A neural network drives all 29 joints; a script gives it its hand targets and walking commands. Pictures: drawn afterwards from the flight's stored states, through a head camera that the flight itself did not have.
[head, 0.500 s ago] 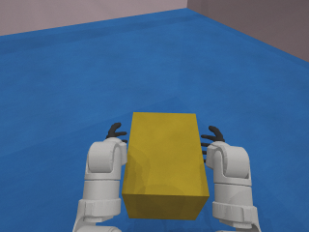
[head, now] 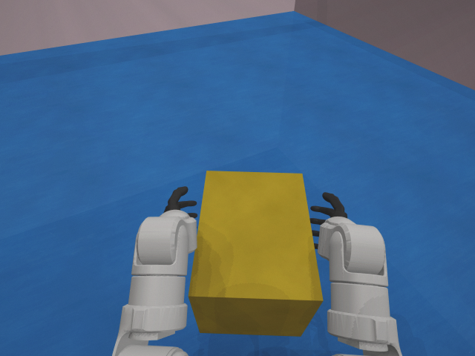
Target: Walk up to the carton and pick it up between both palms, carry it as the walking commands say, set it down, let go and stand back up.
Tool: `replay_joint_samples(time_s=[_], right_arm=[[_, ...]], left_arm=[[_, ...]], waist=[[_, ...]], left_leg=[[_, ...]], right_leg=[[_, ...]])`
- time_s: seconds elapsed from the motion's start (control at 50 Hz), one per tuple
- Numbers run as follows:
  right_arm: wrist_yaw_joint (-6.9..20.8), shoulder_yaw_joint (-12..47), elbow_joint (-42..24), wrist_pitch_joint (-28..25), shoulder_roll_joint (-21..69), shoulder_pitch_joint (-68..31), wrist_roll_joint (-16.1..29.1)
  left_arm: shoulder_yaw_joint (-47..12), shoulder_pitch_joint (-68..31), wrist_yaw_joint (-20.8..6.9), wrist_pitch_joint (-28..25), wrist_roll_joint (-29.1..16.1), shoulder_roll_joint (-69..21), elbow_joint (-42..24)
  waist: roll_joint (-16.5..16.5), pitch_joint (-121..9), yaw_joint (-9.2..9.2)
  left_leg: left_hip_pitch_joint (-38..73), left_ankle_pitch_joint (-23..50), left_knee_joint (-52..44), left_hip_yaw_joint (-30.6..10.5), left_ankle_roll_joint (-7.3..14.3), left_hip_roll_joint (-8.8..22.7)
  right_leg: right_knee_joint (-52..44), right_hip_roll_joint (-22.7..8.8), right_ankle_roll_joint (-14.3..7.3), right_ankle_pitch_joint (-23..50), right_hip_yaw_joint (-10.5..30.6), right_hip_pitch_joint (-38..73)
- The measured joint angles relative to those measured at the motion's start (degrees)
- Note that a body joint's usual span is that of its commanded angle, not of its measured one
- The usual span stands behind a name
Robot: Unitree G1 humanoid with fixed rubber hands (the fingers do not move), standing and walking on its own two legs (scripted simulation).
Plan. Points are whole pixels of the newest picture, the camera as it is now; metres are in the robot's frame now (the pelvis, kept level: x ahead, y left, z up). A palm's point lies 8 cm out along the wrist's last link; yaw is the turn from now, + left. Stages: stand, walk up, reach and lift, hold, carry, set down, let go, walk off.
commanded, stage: carry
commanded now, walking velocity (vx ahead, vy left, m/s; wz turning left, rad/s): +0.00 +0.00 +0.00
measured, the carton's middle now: (252, 251) +0.31 +0.00 +0.00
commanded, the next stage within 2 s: hold in 1.40 s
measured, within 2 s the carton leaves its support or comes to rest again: neither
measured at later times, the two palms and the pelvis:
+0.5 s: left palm (177, 209) +0.32 +0.13 +0.10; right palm (335, 218) +0.32 -0.13 +0.10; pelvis +0.02 +0.01 +0.01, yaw -1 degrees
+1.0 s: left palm (175, 200) +0.35 +0.14 +0.10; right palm (327, 207) +0.34 -0.12 +0.10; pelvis +0.04 +0.01 +0.01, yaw +0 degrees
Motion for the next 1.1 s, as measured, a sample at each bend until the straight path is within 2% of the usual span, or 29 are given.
replay_joint_samples(time_s=[0.04,0.08,0.12,0.22,0.32,0.48,1.1], right_arm=[[-0.12,0.32,-0.04,0.3,-0.23,0.51,0.21],[-0.79,0.64,-0.49,0.31,-0.26,0.66,0.73],[-1.48,0.93,-0.47,0.36,-0.2,0.57,1.16],[-1.58,0.32,-0.4,0.1,0.23,-0.53,0.95],[-1.25,0.55,-0.2,-0.21,0.01,0.04,0.98],[-1.82,0.67,-0.84,-0.05,-0.09,0.27,1.28],[-1.14,0.67,-0.5,-1.04,-0.07,0.24,0.68]], left_arm=[[-0.13,0.04,0.09,0.34,-0.08,0.01,0.36],[0.09,-0.05,-0.36,0.21,0.13,0.01,0.21],[0.02,0.42,-1.09,0.03,0.48,0.2,-0.02],[0.09,0.66,-0.96,-0.45,0.14,0.3,-0.88],[-0.23,0.86,-0.35,-0.49,-0.35,0.38,-0.65],[0.0,0.45,-0.98,-0.83,0.06,0.21,-0.18],[-0.13,0.37,-1.47,-1.68,0.74,0.18,0.08]], waist=[[0.46,-0.67,-0.18],[-0.15,-0.32,-0.9],[-0.29,-0.25,-1.31],[-1.03,-0.2,-1.12],[-0.29,-0.84,-1.02],[0.37,-0.97,-1.14],[0.31,-0.09,-0.89]], left_leg=[[3.24,-0.53,-3.46,-0.8,1.11,-0.65],[4.04,5.54,-6.29,-1.05,1.19,-1.2],[4.5,7.14,-7.39,-0.9,0.87,-1.13],[5.26,6.79,-8.23,-0.25,0.48,-1.45],[5.97,6.64,-9.12,-0.42,0.41,-1.28],[7.06,6.09,-9.85,-0.58,0.36,-1.25],[9.06,3.73,-9.54,-0.63,0.5,-1.08]], right_leg=[[-0.96,0.34,0.22,0.05,-0.56,-0.1],[-1.42,0.0,0.63,-0.15,-0.66,0.06],[-1.82,0.14,1.05,-2.33,-0.46,0.37],[-3.71,-0.18,0.69,2.02,-0.01,1.19],[-4.53,0.0,0.76,1.09,-0.25,2.01],[-4.87,0.02,0.85,0.31,-0.43,2.98],[-4.0,-0.11,1.42,-2.33,-0.74,4.8]])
